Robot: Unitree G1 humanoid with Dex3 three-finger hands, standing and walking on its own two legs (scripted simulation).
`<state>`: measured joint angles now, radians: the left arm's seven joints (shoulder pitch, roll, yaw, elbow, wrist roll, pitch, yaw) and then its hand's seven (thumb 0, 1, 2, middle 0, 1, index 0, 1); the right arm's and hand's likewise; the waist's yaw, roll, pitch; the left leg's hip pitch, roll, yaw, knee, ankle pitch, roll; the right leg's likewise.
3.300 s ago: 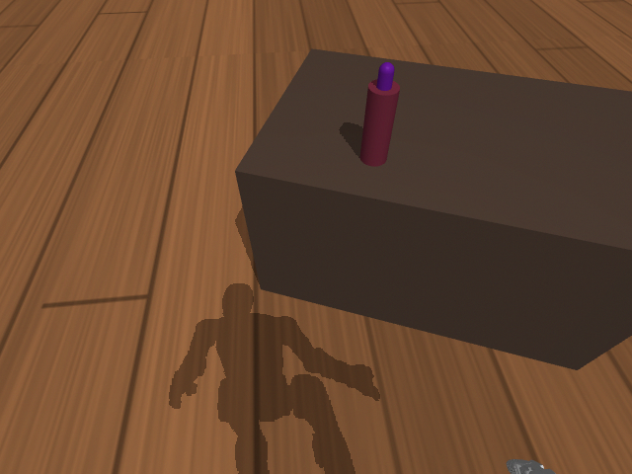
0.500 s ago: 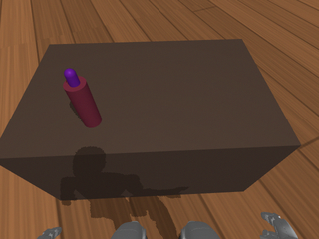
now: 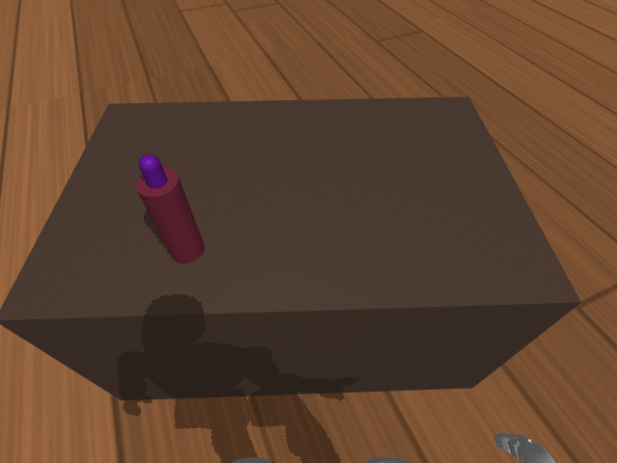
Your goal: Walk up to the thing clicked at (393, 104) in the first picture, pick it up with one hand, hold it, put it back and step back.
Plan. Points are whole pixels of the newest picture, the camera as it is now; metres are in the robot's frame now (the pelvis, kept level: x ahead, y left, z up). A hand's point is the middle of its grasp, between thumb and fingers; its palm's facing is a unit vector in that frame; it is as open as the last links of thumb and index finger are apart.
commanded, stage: walk up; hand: left
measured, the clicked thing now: (170, 210) +0.53 +0.26 -0.05
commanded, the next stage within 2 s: stand in 0.50 s
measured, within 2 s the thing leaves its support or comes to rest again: neither
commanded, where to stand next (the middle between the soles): +0.06 +0.02 m, yaw +0 degrees
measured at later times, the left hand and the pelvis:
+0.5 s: hand out of the picture +0.10 +0.26 -0.15, palm faces -0.01 -0.94 -0.34, open 7.4 cm; pelvis +0.00 +0.00 +0.00, yaw +0 degrees
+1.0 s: hand out of the picture +0.11 +0.24 -0.15, palm faces -0.03 -0.95 -0.32, open 7.4 cm; pelvis +0.04 -0.01 +0.01, yaw +0 degrees
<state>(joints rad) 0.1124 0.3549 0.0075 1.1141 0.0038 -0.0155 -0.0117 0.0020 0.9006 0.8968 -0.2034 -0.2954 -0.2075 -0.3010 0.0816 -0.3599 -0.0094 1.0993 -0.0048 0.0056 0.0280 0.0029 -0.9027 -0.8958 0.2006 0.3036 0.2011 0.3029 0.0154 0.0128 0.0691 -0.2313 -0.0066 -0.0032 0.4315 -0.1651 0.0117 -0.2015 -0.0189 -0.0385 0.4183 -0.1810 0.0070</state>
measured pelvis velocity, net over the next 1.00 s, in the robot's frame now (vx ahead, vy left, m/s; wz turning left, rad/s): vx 0.04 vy -0.01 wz -0.01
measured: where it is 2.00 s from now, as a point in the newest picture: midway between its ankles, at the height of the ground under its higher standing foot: outside the picture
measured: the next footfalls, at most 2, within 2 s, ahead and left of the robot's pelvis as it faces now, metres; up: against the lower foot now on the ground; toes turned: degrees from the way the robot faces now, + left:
none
